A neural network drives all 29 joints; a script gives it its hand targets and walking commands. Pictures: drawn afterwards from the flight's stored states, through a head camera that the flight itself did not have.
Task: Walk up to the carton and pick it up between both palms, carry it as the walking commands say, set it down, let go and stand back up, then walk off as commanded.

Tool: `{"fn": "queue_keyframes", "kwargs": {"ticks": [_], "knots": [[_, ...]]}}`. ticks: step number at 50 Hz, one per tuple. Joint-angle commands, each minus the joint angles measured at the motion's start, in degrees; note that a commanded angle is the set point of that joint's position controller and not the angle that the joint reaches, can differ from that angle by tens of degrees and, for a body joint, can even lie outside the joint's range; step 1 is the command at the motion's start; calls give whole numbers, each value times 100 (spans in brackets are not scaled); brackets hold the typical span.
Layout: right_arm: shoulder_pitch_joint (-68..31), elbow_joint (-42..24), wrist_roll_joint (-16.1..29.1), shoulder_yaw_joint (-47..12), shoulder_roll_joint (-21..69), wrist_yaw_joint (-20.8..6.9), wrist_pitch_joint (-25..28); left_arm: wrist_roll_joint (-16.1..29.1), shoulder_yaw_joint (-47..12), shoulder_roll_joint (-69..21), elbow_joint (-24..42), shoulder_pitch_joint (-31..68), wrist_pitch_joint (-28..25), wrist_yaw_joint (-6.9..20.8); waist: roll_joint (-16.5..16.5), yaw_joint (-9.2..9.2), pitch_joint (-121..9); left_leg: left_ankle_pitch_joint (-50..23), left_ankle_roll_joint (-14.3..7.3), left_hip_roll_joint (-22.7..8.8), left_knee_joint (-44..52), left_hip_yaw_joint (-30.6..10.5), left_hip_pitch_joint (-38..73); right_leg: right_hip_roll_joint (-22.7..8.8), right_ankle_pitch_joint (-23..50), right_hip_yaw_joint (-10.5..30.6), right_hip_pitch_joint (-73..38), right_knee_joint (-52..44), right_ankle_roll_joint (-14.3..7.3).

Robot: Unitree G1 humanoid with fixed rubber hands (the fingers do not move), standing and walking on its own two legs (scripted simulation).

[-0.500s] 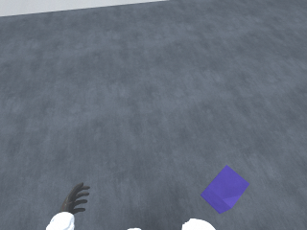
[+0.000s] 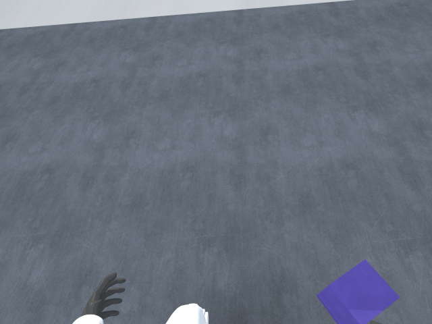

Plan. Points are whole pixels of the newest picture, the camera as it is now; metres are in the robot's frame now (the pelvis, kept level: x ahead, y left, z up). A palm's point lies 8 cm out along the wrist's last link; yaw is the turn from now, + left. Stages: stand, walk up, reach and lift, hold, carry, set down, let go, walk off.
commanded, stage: walk off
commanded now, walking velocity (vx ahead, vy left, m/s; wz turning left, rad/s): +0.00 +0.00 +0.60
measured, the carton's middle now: (353, 296) +0.26 -0.42 -0.67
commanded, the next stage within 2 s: stand in 0.94 s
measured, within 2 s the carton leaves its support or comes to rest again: neither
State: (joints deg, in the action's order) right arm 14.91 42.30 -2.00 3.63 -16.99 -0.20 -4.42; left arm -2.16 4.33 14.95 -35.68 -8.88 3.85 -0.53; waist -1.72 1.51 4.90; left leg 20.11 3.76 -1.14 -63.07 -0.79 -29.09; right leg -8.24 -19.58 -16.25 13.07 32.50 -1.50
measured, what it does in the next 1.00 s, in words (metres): steps on the spot, turning left: left foot, then right foot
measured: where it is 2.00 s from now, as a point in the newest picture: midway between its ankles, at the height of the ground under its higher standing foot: outside the picture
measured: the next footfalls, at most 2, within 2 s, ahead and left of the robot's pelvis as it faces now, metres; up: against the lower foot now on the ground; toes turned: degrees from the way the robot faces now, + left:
left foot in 0.14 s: +0.04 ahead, +0.15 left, +0.00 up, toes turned +8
right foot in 0.58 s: +0.13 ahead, -0.08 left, +0.00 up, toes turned +13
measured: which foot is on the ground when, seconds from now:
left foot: up 0.00-0.12, down 0.14-0.58, up 0.60-1.00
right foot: down 0.00-0.12, up 0.14-0.56, down 0.58-1.00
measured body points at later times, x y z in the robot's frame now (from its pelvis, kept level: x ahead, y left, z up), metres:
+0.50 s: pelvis +0.04 +0.02 -0.01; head +0.09 +0.04 +0.44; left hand +0.17 +0.32 -0.09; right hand +0.16 -0.23 -0.13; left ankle +0.00 +0.14 -0.74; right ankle +0.06 -0.09 -0.69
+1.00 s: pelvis +0.06 +0.00 +0.00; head +0.11 -0.01 +0.45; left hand +0.06 +0.31 -0.08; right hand +0.26 -0.20 -0.14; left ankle -0.05 +0.12 -0.65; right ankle +0.09 -0.08 -0.74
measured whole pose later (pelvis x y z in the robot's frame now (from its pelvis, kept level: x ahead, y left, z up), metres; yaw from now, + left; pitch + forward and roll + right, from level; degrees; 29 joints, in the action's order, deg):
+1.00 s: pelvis +0.06 +0.00 +0.00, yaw +31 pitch +1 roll +3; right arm 15.1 42.3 -2.0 4.1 -17.0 0.1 -4.0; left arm -1.8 4.1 14.6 -35.9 -8.9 4.5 -0.3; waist -1.6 1.8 4.8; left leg 20.4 3.8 -0.4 -65.2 -1.2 -29.2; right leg -9.0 -19.4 -16.1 14.1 33.4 -1.8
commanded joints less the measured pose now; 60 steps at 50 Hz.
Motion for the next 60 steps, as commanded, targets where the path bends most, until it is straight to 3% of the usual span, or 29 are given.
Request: {"fn": "queue_keyframes", "kwargs": {"ticks": [1,3,5,6,7,8,10,12,15,18,24,27,28,29,30,31,33,34,37,39,45,50,53,55,56,57,58,59,60], "knots": [[-22,-517,213,94,-141,-43,128,87,164,819,374,179,-49,112,1422,4,-832,228,131,-433,1265,818,-122,-1614,1991,104,-1493,-516,-332],[161,-481,212,95,-198,-32,153,102,198,886,374,243,9,145,1435,69,-937,417,50,-340,1598,1046,162,-1677,2401,39,-1537,-212,-265],[660,-324,207,119,-277,23,205,121,227,918,387,387,70,183,892,351,-1043,32,-128,-225,2492,1031,942,-1443,2238,-261,-1207,739,-9],[1112,-148,181,180,-460,65,280,136,232,860,439,570,91,207,1,702,-755,-1201,-288,-249,3464,415,1530,-1100,1448,-339,-216,2017,206],[1300,-60,94,344,-1323,116,341,88,178,592,631,667,104,249,-1753,712,-365,-3978,-786,-1354,3719,-2056,1975,-344,-1986,135,1565,3438,494],[983,-158,173,188,-1141,57,443,145,51,318,673,473,194,257,-1537,132,-337,-6280,-1146,-1384,3376,-2832,1758,247,-2713,1083,2058,4056,619],[797,-338,216,400,-1537,142,532,171,-56,336,879,665,56,227,-1668,199,-946,-5620,-1689,-1519,4115,-3880,2387,466,-2187,1607,2301,4046,698],[506,-368,145,330,-1094,176,512,167,15,504,636,926,-38,119,-960,161,-768,-4920,-1383,-1140,3783,-2901,2565,302,-1345,1797,2432,3798,614],[799,-304,189,241,-736,193,473,157,-2,392,655,1047,15,100,-859,190,-872,-5144,-1317,-913,3701,-2556,2524,455,-914,1683,2189,3279,547],[985,-303,170,271,-830,168,460,187,-12,300,759,1154,29,91,-607,230,-888,-4911,-1358,-842,3727,-2740,2412,580,-971,1689,2017,2782,504],[679,-404,98,337,-945,150,352,277,11,340,891,1124,-37,36,-916,215,-812,-4114,-1299,-598,3743,-3149,1819,858,-851,1660,1182,1537,465],[34,-500,158,357,-859,111,326,287,37,338,586,227,-108,-35,-830,-228,-968,-3207,-767,-257,3419,-2957,867,864,246,1626,-603,-373,405],[-148,-563,222,329,-713,93,337,206,94,533,425,-268,-151,-102,-563,-493,-1030,-2033,-534,38,2951,-2544,10,478,1018,1701,-1690,-1066,306],[59,-600,230,256,-203,81,336,122,158,1003,356,-715,-199,-122,957,-519,-1360,847,-266,634,1683,-1386,-785,-1258,1020,2923,-2478,-1605,21],[306,-557,104,271,-195,121,284,113,170,1329,451,-531,-195,-139,1156,-279,-1167,1547,-54,606,439,-912,-983,-2457,1212,3226,-1682,-1631,-74],[45,-611,34,356,-636,97,259,82,215,1182,287,-452,-156,-120,1237,-302,-990,1392,-61,192,-10,-685,-869,-2436,1123,2873,-1107,-1690,-191],[319,-357,89,420,-627,-10,198,182,49,620,370,252,-180,-68,991,148,-480,548,53,212,-427,-579,-674,-1508,585,1821,-646,-1798,-4],[529,-171,135,420,-560,-55,164,158,36,584,453,424,-178,-102,1033,250,-626,228,145,311,-609,-425,-635,-1294,920,1524,-771,-1675,196],[388,-109,179,372,-581,-46,166,183,55,693,374,136,-161,-126,1154,106,-835,5,240,301,-931,-95,-642,-1147,2643,901,-1072,-1118,171],[206,-175,239,310,-604,5,161,227,73,713,329,35,-90,-87,1269,88,-933,-50,310,231,-1100,78,-617,-1206,2656,766,-1128,-1072,-8],[-59,-358,277,263,-557,10,104,159,92,739,388,150,55,-6,1472,-16,-586,-285,431,-88,-692,515,-959,-1560,-16,742,-1074,-1565,-351],[-219,-528,194,119,-226,-64,164,80,119,772,329,-5,-47,54,1368,-161,-747,43,219,-410,830,596,-580,-1697,780,387,-1399,-960,-386],[118,-428,196,50,-121,-64,230,77,160,893,238,49,-42,92,1450,-61,-1049,419,46,-299,1597,888,161,-1636,2145,162,-1369,-303,-360],[574,-248,194,72,-197,-8,273,86,187,945,208,249,5,143,1107,211,-1242,47,-104,-170,2453,1017,891,-1417,1972,-57,-1165,357,-166],[966,-87,197,96,-340,14,348,103,182,872,199,368,52,178,172,494,-1053,-977,-201,-173,3488,641,1458,-1020,1442,-228,-540,1358,18],[1108,5,132,208,-927,66,430,103,135,601,288,375,77,207,-1513,535,-572,-3428,-608,-1030,3761,-1355,1842,-423,-1179,78,1086,2763,268],[793,-127,126,96,-943,50,527,181,14,297,301,247,183,215,-1777,106,-387,-5316,-990,-1554,3699,-2706,1413,277,-2595,870,1688,3417,424],[804,-239,199,165,-1129,50,582,216,-18,327,391,140,205,227,-1390,80,-898,-5752,-1475,-1707,3855,-3104,1650,447,-2284,1428,1449,3676,419],[473,-297,166,236,-1280,94,616,254,-59,287,418,190,130,209,-1644,-61,-1027,-5527,-1608,-1677,4021,-3224,2113,408,-1982,1471,1698,3570,488]]}}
